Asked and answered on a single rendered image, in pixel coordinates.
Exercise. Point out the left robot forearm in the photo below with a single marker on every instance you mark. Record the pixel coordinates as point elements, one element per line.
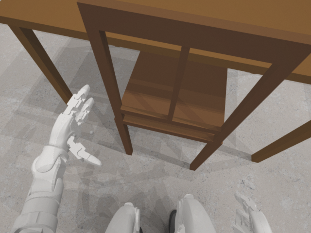
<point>39,213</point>

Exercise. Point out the table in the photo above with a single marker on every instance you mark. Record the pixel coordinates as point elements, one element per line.
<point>63,17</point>

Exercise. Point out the robot right hand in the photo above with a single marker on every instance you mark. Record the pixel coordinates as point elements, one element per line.
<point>255,222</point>

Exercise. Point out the robot left hand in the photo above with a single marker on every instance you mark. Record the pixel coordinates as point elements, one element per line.
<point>69,122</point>

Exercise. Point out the right robot thigh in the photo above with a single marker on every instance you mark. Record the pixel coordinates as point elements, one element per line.
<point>192,214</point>

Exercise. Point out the robot right shin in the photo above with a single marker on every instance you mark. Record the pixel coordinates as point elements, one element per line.
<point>181,228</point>

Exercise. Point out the chair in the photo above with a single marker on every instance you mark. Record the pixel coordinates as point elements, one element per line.
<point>176,96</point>

